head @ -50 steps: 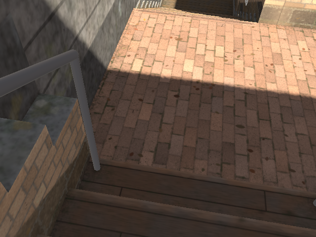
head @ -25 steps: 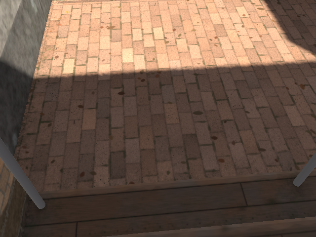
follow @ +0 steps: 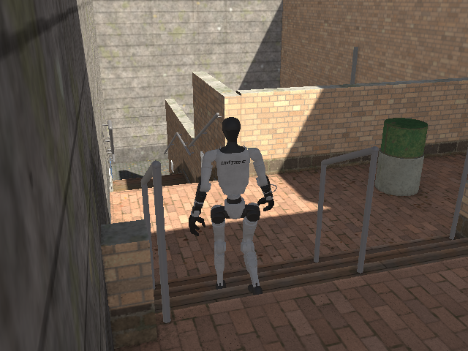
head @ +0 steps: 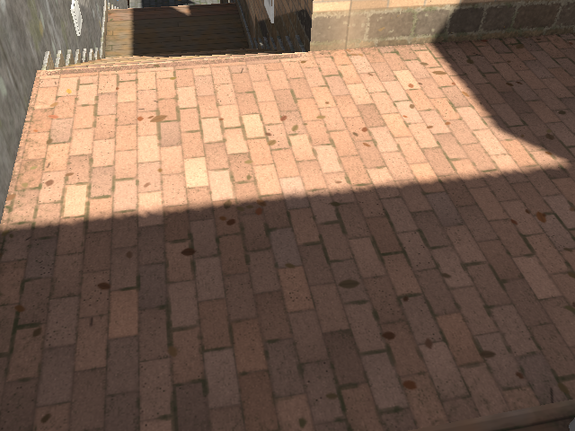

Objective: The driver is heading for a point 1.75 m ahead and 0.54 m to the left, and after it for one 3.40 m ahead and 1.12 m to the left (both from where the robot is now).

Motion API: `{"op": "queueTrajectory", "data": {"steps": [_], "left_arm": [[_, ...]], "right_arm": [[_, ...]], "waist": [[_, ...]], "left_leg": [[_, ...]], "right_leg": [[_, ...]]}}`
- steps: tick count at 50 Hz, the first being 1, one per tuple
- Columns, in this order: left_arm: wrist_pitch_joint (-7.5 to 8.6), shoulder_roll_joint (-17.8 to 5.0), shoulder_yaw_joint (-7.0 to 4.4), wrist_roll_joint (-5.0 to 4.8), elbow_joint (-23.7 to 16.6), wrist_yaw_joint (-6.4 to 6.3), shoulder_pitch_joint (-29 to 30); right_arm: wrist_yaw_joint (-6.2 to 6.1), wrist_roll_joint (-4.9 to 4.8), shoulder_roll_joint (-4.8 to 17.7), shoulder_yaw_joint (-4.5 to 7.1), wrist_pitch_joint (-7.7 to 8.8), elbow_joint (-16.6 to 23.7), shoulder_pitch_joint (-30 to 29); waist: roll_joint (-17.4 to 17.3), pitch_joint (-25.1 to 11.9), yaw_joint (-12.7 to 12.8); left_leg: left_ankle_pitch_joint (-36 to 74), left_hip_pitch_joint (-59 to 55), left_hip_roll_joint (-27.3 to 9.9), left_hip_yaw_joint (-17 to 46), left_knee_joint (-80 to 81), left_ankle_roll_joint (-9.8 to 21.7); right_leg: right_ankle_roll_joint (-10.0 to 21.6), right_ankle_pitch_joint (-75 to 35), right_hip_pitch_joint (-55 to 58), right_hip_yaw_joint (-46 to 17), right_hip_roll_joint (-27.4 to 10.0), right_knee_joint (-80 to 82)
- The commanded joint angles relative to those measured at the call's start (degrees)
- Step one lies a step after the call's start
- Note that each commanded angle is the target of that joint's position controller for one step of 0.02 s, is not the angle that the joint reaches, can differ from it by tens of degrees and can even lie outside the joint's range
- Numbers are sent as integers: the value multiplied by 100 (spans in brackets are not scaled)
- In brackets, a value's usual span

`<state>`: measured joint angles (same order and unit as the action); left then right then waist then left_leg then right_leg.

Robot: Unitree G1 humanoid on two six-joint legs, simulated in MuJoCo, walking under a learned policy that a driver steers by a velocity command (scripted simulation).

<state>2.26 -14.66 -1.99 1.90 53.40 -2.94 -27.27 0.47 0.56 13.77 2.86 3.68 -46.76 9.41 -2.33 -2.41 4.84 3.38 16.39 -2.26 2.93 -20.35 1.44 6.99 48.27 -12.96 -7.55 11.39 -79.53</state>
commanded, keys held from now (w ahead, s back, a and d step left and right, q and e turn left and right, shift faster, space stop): w+q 0.84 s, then w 0.16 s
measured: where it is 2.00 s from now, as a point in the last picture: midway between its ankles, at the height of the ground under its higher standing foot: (209, 314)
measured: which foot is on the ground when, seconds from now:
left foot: down 0.00-0.60, up 0.62-1.00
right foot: up 0.00-0.56, down 0.58-1.00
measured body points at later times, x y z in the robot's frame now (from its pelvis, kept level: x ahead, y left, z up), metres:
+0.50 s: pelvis +0.27 +0.04 -0.08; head +0.26 +0.06 +0.37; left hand +0.46 +0.30 -0.16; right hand +0.23 -0.23 -0.20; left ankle +0.08 +0.10 -0.76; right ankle +0.45 -0.05 -0.80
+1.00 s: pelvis +0.54 +0.07 -0.21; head +0.55 +0.07 +0.24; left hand +0.31 +0.22 -0.34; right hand +0.81 -0.05 -0.33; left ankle +0.63 +0.29 -0.88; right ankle +0.45 -0.04 -0.92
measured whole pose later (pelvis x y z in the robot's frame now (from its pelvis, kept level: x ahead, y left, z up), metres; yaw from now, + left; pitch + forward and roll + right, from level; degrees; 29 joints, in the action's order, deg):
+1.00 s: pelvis +0.54 +0.07 -0.21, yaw +29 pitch +0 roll -1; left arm 6.2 -11.3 -2.2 2.2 59.2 -1.1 -34.5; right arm 3.4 2.4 14.3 3.5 1.1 -52.5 2.2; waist -2.5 1.3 4.0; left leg 23.1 41.3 0.0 5.9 -46.5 6.5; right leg 4.6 33.1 -4.0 8.8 3.5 -36.9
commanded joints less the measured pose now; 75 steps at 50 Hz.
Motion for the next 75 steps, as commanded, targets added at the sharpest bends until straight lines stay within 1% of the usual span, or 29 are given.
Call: {"op": "queueTrajectory", "data": {"steps": [1,2,3,4,6,10,12,22,25,28,30,31,32,33,34,36,40,48,55,59,60,61,62,63,64,66,67,69,75], "left_arm": [[87,-174,-47,-173,5,52,-1211],[123,-549,-46,-118,-317,27,-792],[24,-746,-110,162,-367,47,537],[-25,-688,-71,139,-640,92,1129],[-115,-499,-59,93,-600,166,1406],[-171,-119,-10,205,-424,301,1559],[-206,-277,-92,50,-389,360,1551],[107,79,-40,76,-1274,438,3539],[238,106,-8,-93,-1371,363,3288],[330,-101,-139,-191,-898,213,1718],[210,-624,-326,-62,-476,202,204],[162,-789,-330,55,-488,272,-387],[171,-824,-405,-159,-503,391,-450],[228,-634,-389,-140,-657,369,40],[250,-184,-283,-57,-806,321,562],[419,-108,-163,-6,-505,320,539],[452,-256,-185,-131,-142,251,176],[486,-94,-68,41,316,158,-665],[304,-31,62,100,802,112,-1171],[37,-21,125,206,1198,59,-1576],[74,-164,45,86,1224,148,-1407],[117,45,24,-147,1191,150,-1558],[169,-180,-18,-473,930,-13,-1415],[212,-307,-29,-529,664,-39,-931],[184,-220,4,-317,353,38,-139],[106,-259,-143,125,420,183,261],[-3,249,-62,174,534,283,60],[-92,703,8,199,482,389,162],[32,297,2,-66,-116,507,1543]], "right_arm": [[123,-54,759,186,-95,-813,2893],[99,-225,1369,401,-120,-666,2598],[23,-306,653,248,-204,-576,1993],[-33,-54,764,214,-160,-452,1633],[-57,64,350,13,26,-571,1513],[-130,-93,580,100,68,-646,1907],[-113,-95,365,65,-8,-547,1992],[-252,-1,231,18,62,-550,2467],[-291,143,200,16,-117,-633,2564],[-376,210,437,42,-249,-706,2392],[-217,37,487,114,-217,-685,2530],[-253,-283,326,102,-196,-689,3443],[-365,-274,567,27,-211,-584,3339],[-350,-37,688,30,-256,-477,2453],[-284,236,783,111,-304,-329,1391],[-100,336,714,203,-378,-338,1006],[168,285,36,111,-503,-400,687],[325,172,55,28,-156,-286,-1168],[283,49,60,-153,-47,22,-2130],[116,146,297,-44,-53,-810,-268],[109,188,466,61,-90,-1103,731],[131,293,948,156,-53,-1276,1443],[140,118,999,201,-58,-1240,2145],[57,42,1021,220,-112,-1235,2224],[-129,181,809,189,-124,-1104,1726],[-201,134,280,47,33,-967,882],[-180,67,177,-12,106,-918,576],[-160,100,287,31,267,-1018,562],[-92,-23,386,33,314,-971,813]], "waist": [[-1258,-979,-483],[-1998,-1240,-658],[-502,185,-806],[-721,621,-800],[222,1264,-309],[-539,553,-359],[-306,283,-286],[-75,697,-1344],[-512,759,-1506],[269,508,-882],[939,-394,-323],[1581,-1502,-499],[1664,-1920,-298],[1341,-1289,-196],[445,-287,-182],[129,752,-619],[1023,619,-758],[403,972,-214],[542,1507,441],[0,710,-136],[-277,32,-712],[-975,-699,-767],[-752,-2014,-1264],[-320,-2176,-1433],[-355,-1347,-1216],[702,-130,-664],[671,401,-265],[198,658,-74],[-315,608,-257]], "left_leg": [[2918,-4255,-1260,1489,-2488,505],[-611,-4261,-2051,3422,-908,1623],[-2905,-2734,-1513,3365,170,1443],[-3130,-1596,-1586,3444,213,1618],[-2346,311,-969,2821,83,1265],[250,494,-521,2249,113,1381],[475,201,-451,2275,-115,1328],[-1069,-161,457,2411,-1703,1130],[-797,-531,653,2469,-2341,1017],[-1258,-563,915,2024,-4504,976],[-4764,1760,1217,1156,-7283,830],[-6054,3259,1158,726,-9433,599],[-5278,4162,709,373,-10147,568],[-4150,4694,472,9,-9563,400],[-3194,4406,316,11,-9120,403],[-2105,3526,-30,679,-6931,373],[-748,2560,69,304,-5009,112],[2481,2647,386,68,-2476,542],[2055,1964,34,-329,-343,349],[1399,-429,26,-716,543,565],[1856,-2258,-122,-654,427,582],[5271,-4655,-1322,283,-1497,1203],[5780,-6256,-2410,1480,-2503,1879],[3472,-6201,-2633,1945,-1716,2213],[277,-5040,-2379,2027,-629,2087],[-225,-2274,-1994,1502,78,1603],[159,-599,-1724,986,483,1433],[508,373,-1388,537,690,1369],[522,-6,-1062,-558,869,814]], "right_leg": [[32,37,-3962,280,-481,-4252],[-166,-636,-4935,722,-544,-4310],[-285,-1490,-5476,925,-974,-3296],[-293,-2105,-5030,592,-1246,-2499],[-416,-3389,-4004,138,-1626,-200],[-787,-4524,-2546,569,-1437,1769],[-724,-5261,-2574,542,-1433,1633],[-702,-6903,-2048,446,-917,4870],[-721,-6736,-1225,119,-1096,6033],[-658,-7884,234,169,-1491,7429],[-541,-8100,3243,-144,-2126,5544],[-55,-9564,5157,-753,-3318,3295],[540,-8059,5135,-1576,-3792,3637],[1082,-4592,3920,-2104,-3852,5067],[1007,-3810,2276,-1861,-3528,5776],[520,-5871,271,-1083,-2948,5615],[319,-6837,-458,-254,-2536,5871],[-43,-3916,141,306,-2001,5329],[180,-4758,1053,327,-2021,4254],[340,-6122,956,404,-1951,1614],[254,-4949,-23,765,-1609,214],[-41,-114,-2313,1152,-970,-2175],[-116,242,-3711,453,-946,-3299],[-163,-140,-4598,467,-1146,-3229],[-162,-997,-5062,551,-1390,-2354],[-234,-2432,-3844,368,-1633,-781],[-383,-2765,-2712,410,-1699,260],[-609,-3409,-1949,455,-1678,1226],[-227,-4799,-1085,963,-1564,3558]]}}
